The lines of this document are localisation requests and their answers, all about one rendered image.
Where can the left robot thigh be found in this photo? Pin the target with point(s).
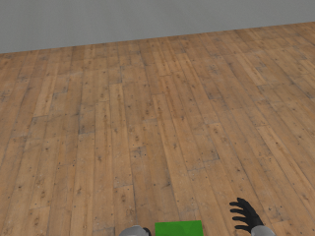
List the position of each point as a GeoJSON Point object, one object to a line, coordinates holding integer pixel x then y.
{"type": "Point", "coordinates": [134, 231]}

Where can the right robot forearm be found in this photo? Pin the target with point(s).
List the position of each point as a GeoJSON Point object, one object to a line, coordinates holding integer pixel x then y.
{"type": "Point", "coordinates": [261, 230]}

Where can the carton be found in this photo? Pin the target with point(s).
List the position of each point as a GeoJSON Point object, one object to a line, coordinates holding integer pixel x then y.
{"type": "Point", "coordinates": [179, 228]}

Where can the right robot hand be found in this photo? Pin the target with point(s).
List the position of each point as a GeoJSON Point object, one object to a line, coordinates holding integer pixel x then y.
{"type": "Point", "coordinates": [251, 218]}

